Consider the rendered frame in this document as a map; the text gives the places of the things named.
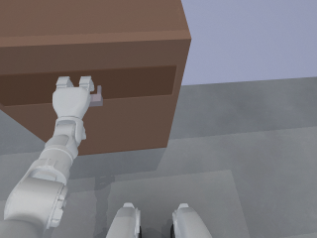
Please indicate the right robot thigh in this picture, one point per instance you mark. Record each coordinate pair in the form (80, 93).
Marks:
(188, 224)

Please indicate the drawer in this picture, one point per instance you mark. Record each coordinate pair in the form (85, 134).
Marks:
(122, 82)

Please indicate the cabinet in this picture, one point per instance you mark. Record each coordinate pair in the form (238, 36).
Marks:
(67, 35)

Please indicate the handle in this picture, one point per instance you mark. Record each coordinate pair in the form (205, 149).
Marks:
(96, 99)

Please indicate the robot right shin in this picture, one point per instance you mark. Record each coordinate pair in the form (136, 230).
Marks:
(182, 205)

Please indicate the left robot upper arm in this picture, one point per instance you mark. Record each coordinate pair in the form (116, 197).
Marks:
(38, 204)

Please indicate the robot left hand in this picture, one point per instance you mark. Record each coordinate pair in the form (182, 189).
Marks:
(69, 100)

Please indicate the robot left forearm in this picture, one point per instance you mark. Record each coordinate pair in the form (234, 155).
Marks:
(57, 157)

